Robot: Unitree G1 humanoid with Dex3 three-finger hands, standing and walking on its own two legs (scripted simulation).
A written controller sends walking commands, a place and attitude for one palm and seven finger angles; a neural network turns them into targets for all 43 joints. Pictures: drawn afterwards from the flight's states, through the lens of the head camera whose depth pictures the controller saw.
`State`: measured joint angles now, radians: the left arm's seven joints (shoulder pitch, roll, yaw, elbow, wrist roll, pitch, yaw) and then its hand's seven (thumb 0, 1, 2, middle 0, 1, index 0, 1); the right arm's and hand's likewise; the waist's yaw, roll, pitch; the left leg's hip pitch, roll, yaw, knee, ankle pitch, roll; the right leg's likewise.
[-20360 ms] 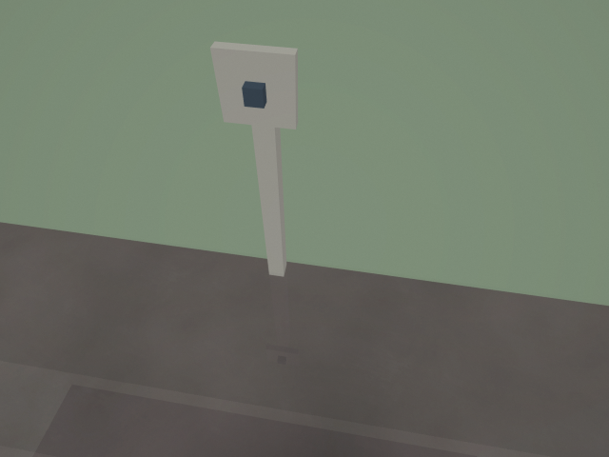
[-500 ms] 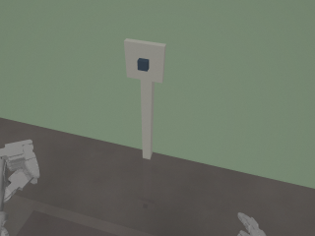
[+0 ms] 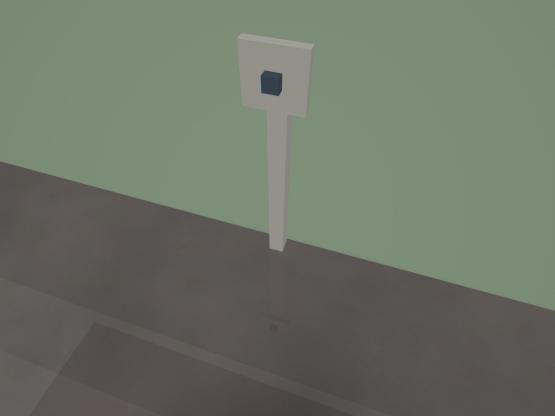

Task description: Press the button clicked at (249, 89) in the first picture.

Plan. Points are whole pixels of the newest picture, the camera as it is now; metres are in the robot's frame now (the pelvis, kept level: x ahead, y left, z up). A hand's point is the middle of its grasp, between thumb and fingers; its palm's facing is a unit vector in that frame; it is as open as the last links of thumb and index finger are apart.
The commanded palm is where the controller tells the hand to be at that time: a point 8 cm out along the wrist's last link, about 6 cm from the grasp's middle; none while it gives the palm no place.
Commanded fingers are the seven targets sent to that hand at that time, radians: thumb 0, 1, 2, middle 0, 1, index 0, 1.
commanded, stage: let the arm hang, fingers relaxed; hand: left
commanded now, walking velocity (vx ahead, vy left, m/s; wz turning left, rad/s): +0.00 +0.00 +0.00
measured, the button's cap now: (272, 82) +0.83 +0.07 +0.04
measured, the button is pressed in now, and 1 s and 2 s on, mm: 0 0 0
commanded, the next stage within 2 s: stand and wait in 0.58 s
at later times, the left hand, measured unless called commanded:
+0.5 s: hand out of the picture +0.04 +0.18 -0.17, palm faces +0.02 -0.98 -0.20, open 7.3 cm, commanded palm none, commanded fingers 0.00 0.90 0.90 -0.20 -0.30 -0.20 -0.30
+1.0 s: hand out of the picture +0.04 +0.20 -0.17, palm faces +0.02 -0.97 -0.24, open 7.4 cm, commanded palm none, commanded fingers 0.00 0.90 0.90 -0.20 -0.30 -0.20 -0.30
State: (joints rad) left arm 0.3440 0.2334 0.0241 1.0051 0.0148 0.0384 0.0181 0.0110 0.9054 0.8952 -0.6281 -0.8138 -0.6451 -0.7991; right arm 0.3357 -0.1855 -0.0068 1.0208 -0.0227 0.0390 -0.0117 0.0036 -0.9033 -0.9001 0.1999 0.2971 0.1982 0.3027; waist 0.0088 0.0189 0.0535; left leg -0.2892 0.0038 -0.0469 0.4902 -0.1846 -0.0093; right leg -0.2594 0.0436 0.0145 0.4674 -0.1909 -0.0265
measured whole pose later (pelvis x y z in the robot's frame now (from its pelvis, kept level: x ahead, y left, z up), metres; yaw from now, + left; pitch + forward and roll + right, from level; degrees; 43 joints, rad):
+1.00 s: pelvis +0.02 +0.00 +0.01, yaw -1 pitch -2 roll +0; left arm 0.22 0.20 0.03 1.13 0.01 0.00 0.02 0.00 0.91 0.90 -0.20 -0.30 -0.20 -0.30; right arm 0.24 -0.18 -0.02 1.12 -0.01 0.01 -0.03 0.00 -0.90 -0.90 0.20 0.30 0.20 0.30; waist 0.00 0.01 0.07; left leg -0.21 0.00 -0.03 0.41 -0.18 0.00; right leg -0.19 0.03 0.03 0.41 -0.20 -0.02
